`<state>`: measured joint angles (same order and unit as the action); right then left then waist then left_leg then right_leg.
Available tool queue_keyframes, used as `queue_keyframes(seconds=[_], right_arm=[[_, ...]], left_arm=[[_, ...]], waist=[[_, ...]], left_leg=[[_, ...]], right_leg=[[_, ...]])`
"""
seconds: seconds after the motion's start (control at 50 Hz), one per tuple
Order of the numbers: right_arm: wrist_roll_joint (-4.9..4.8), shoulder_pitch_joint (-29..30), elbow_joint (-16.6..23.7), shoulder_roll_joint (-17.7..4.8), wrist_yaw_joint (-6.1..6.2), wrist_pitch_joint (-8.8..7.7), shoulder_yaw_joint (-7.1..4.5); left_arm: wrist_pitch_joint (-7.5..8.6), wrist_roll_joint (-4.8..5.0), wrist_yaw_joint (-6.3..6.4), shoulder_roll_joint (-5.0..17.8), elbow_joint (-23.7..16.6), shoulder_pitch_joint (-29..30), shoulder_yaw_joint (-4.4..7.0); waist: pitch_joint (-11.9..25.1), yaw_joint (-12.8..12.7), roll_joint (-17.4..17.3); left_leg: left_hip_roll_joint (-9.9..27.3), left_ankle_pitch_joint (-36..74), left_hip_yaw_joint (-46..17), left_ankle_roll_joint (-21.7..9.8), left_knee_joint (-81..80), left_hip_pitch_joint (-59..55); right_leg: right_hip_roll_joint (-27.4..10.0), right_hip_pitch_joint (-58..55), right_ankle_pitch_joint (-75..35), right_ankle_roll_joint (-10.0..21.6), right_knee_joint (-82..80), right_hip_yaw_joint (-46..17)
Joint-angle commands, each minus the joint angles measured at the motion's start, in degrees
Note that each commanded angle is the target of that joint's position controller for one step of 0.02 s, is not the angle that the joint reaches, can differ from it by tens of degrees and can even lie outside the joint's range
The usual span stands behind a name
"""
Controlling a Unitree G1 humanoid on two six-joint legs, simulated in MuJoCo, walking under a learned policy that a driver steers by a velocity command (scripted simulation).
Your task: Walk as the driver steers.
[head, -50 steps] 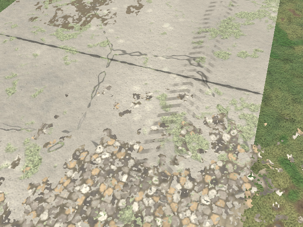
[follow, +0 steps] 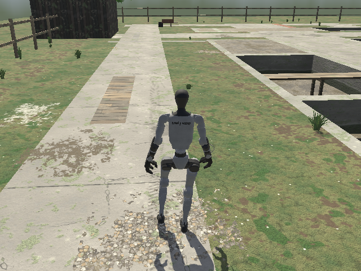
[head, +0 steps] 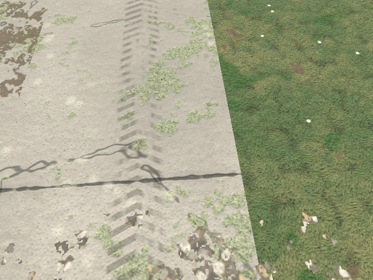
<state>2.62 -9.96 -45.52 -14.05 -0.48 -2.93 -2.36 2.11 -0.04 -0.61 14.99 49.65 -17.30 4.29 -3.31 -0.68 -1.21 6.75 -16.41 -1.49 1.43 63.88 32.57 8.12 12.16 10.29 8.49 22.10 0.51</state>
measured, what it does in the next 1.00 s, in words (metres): walks ahead: left foot, then right foot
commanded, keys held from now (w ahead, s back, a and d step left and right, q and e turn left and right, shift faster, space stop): w+e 0.20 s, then w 0.24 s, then w+q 0.52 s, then e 0.04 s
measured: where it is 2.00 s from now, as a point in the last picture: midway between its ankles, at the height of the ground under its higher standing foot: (207, 228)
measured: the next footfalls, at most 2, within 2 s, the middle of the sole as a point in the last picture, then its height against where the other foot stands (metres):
left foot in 0.34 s outside the picture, level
right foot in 0.82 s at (238, 247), level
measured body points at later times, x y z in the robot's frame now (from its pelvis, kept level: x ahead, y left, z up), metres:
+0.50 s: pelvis +0.29 +0.04 +0.00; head +0.31 +0.05 +0.45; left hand +0.40 +0.30 -0.14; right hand +0.33 -0.24 -0.11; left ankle +0.34 +0.12 -0.74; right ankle +0.19 -0.06 -0.66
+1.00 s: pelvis +0.53 -0.04 +0.00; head +0.55 -0.06 +0.45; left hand +0.64 +0.22 -0.10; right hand +0.58 -0.32 -0.13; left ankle +0.48 +0.09 -0.66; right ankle +0.54 -0.13 -0.74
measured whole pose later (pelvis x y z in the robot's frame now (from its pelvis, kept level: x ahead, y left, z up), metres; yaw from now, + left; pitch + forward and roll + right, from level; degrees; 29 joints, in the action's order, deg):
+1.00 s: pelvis +0.53 -0.04 +0.00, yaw +1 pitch +1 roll +0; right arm 1.6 -18.1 -48.9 -16.7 -1.6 -1.2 -4.5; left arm 5.0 -1.8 0.4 13.3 45.1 -13.0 1.5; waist -0.9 0.8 -2.5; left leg 0.1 -19.0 -1.3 -3.4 61.9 26.5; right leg 0.4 12.8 11.0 2.7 22.6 5.5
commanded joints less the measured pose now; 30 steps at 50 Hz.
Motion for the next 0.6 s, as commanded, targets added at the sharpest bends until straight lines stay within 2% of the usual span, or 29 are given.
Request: queue_keyframes(seconds=[0.02,0.12,0.22,0.24,0.28,0.3,0.32,0.34,0.36,0.38,0.4,0.42,0.44,0.48,0.5,0.54,0.6], right_arm=[[0.27,-1.6,2.8,-3.9,-0.26,1.20,-0.86],[-0.20,8.9,6.3,-4.3,-0.64,1.04,-0.51],[-0.78,16.0,9.4,-4.4,-1.16,0.04,0.30],[-0.89,15.9,9.6,-4.6,-1.21,-0.24,0.35],[-0.94,11.2,8.6,-5.6,-1.04,-0.77,0.05],[-0.93,6.3,7.0,-6.8,-0.63,-1.05,-0.52],[-0.86,-1.5,4.5,-7.9,-0.02,-1.60,-1.19],[-0.07,-9.8,3.3,-10.5,0.85,-2.25,-1.97],[1.18,-15.4,3.0,-16.6,1.32,-2.05,-3.45],[-0.33,-13.6,2.0,-14.7,0.59,-1.17,-3.51],[-1.14,-8.1,2.9,-10.1,0.31,-0.93,-2.59],[-1.24,-4.8,3.2,-6.6,0.02,-1.08,-1.75],[-1.01,-3.9,2.6,-5.4,0.06,-1.30,-1.28],[-1.58,-5.5,0.4,-5.1,-0.08,-2.03,-0.93],[-1.96,-7.0,-0.5,-5.2,-0.37,-2.49,-0.97],[-2.49,-9.0,-1.8,-6.0,-0.63,-2.85,-1.20],[-2.57,-11.7,-3.2,-6.7,-0.35,-2.33,-1.55]], left_arm=[[1.59,0.19,0.18,8.1,-3.1,-2.2,1.72],[1.40,0.16,0.41,8.3,-2.3,-8.2,1.69],[1.25,-0.70,1.13,8.8,-1.9,-11.7,1.57],[1.32,-0.80,1.37,8.8,-1.9,-11.6,1.51],[1.59,-0.81,1.69,9.2,-2.2,-9.3,1.37],[1.84,-0.85,1.61,9.8,-2.1,-8.3,1.38],[2.08,-0.75,1.27,10.0,-1.8,-7.7,1.29],[2.49,-0.54,0.83,8.2,-2.3,-7.8,0.72],[2.53,1.44,0.62,2.8,-3.4,-14.7,-0.38],[2.28,-0.06,0.84,5.9,-2.4,-16.0,-0.13],[1.84,-1.12,0.79,6.9,-2.3,-11.4,0.08],[1.85,-1.53,0.29,6.4,-3.1,-6.6,-0.23],[1.65,-1.60,-0.13,5.7,-3.8,-4.6,-0.36],[0.77,-2.76,-0.88,4.8,-3.9,-4.6,-0.71],[0.57,-3.01,-1.06,4.4,-4.0,-4.6,-0.90],[0.49,-3.09,-1.28,3.4,-5.0,-1.7,-1.39],[0.60,-2.67,-1.42,2.1,-8.0,7.2,-2.45]], waist=[[2.3,1.1,2.1],[1.1,-3.1,4.1],[0.6,-5.2,5.1],[0.5,-5.0,5.5],[1.0,-2.3,6.1],[2.9,-0.2,6.1],[6.6,3.5,4.1],[12.6,7.0,1.4],[21.2,5.3,-10.9],[20.0,3.7,-11.9],[9.8,2.0,-4.2],[5.2,2.0,0.3],[2.9,1.1,-0.8],[2.6,-0.6,-4.2],[3.3,-0.8,-4.3],[3.0,-0.9,-3.8],[0.5,0.8,-3.4]], left_leg=[[-0.1,5.5,1.3,1.5,-5.2,3.9],[-1.9,14.7,0.8,1.9,-17.7,8.7],[-4.9,14.9,1.3,0.5,-26.8,7.3],[-5.2,14.7,1.3,-0.3,-28.7,5.2],[-6.4,12.6,1.6,-2.4,-32.9,-4.4],[-8.1,10.1,2.4,-3.7,-33.9,-11.6],[-9.0,10.6,3.2,-5.1,-37.4,-21.0],[-1.7,6.0,-4.0,-7.5,-37.9,-33.7],[14.4,-0.6,-29.4,-14.4,-40.1,-49.6],[17.3,-5.0,-44.1,-17.0,-47.7,-46.8],[15.1,-9.6,-36.5,-16.3,-48.8,-37.7],[12.1,-6.3,-28.4,-15.0,-50.0,-31.1],[9.3,-0.5,-22.2,-13.5,-51.2,-27.3],[5.5,10.5,-15.9,-12.8,-52.2,-23.7],[4.8,15.8,-14.8,-13.5,-52.2,-23.9],[4.0,19.3,-13.0,-14.8,-53.3,-24.0],[2.2,17.9,-10.9,-14.9,-55.3,-22.8]], right_leg=[[-14.5,-2.3,-16.7,7.3,-10.6,-15.5],[-14.0,-8.3,-17.1,5.0,-9.4,-17.7],[-15.0,-13.8,-24.7,4.7,-5.2,-19.9],[-15.6,-14.1,-26.0,4.1,-4.6,-20.3],[-16.1,-12.1,-30.4,2.1,-2.7,-20.0],[-15.5,-11.4,-37.7,1.1,1.4,-19.3],[-12.9,-10.6,-41.2,-0.1,10.5,-16.9],[-10.1,-3.8,-30.9,-1.1,23.4,-14.8],[-1.8,12.0,-0.2,-3.9,43.2,-8.5],[-0.6,19.9,18.8,-3.6,49.8,-8.1],[-4.2,22.4,13.7,-3.5,51.9,-8.9],[-6.1,21.9,9.9,-3.6,49.2,-8.4],[-7.6,21.0,8.6,-3.7,46.2,-7.8],[-9.2,18.1,7.7,-4.7,42.5,-5.6],[-9.5,17.9,7.3,-5.3,41.5,-4.2],[-10.7,20.0,5.7,-6.6,37.9,-2.3],[-11.8,22.2,0.0,-8.9,27.5,-0.6]])
Keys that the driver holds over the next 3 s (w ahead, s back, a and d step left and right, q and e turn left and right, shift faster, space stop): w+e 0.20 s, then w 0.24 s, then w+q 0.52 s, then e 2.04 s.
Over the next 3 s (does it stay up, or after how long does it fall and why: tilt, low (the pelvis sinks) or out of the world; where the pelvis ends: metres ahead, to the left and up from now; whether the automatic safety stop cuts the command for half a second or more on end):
stays up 0.59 -0.03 0.00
